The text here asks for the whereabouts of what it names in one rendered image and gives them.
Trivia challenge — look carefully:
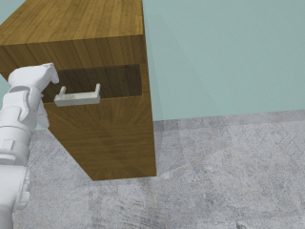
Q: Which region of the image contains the handle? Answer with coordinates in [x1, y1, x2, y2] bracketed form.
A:
[53, 83, 101, 107]

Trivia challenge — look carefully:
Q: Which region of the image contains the left robot hand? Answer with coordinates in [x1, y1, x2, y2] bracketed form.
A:
[8, 63, 59, 129]

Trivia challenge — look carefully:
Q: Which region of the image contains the drawer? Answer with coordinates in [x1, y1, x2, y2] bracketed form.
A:
[41, 64, 142, 103]

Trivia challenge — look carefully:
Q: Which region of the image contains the robot left forearm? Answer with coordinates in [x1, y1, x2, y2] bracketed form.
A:
[0, 83, 42, 167]

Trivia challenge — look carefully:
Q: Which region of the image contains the cabinet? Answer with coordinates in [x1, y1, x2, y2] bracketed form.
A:
[0, 0, 157, 181]

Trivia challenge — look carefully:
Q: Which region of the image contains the robot left upper arm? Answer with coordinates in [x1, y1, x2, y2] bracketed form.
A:
[0, 164, 31, 229]

